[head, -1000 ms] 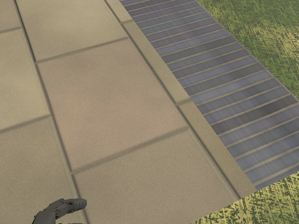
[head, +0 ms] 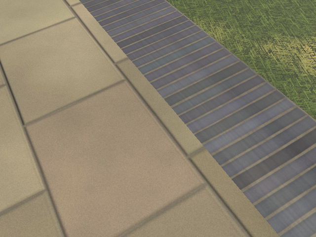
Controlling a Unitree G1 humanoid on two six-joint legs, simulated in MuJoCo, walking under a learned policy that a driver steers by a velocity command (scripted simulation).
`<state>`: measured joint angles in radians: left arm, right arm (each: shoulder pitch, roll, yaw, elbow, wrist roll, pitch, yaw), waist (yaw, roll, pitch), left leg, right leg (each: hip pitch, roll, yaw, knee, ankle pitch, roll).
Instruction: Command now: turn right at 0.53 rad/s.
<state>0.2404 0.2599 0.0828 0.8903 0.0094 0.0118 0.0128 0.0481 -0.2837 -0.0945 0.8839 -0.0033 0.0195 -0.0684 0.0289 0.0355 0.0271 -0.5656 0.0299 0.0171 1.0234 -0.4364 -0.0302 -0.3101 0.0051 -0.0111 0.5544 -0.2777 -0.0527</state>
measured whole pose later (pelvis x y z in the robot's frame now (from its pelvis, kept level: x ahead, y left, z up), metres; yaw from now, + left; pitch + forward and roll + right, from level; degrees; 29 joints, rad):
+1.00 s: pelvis +0.01 -0.02 +0.00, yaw -35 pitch +2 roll +2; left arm 0.19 0.30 0.07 0.63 -0.01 0.02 0.00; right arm 0.10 -0.34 -0.09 0.76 -0.01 0.01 -0.03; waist 0.00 0.05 0.06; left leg -0.53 0.04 -0.01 1.13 -0.44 -0.05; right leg -0.30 0.03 0.04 0.50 -0.23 -0.05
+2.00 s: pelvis +0.09 -0.25 +0.00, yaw -67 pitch +2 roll +0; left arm 0.23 0.28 0.05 0.64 -0.01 -0.06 -0.04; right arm 0.27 -0.33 -0.05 0.73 0.03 -0.09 0.01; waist -0.02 0.03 0.05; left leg -0.51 0.12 -0.01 1.19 -0.31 0.00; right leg -0.30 0.05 -0.03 0.49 -0.22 -0.07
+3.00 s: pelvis +0.44 -0.78 +0.00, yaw -36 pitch +3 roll -1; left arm 0.32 0.24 -0.03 0.76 0.04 -0.10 0.01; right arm 0.24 -0.29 -0.02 0.75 -0.09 -0.10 0.07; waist 0.04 0.03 -0.04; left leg -0.62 0.01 -0.04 1.21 -0.32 -0.01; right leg -0.27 0.01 -0.09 0.42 -0.20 -0.03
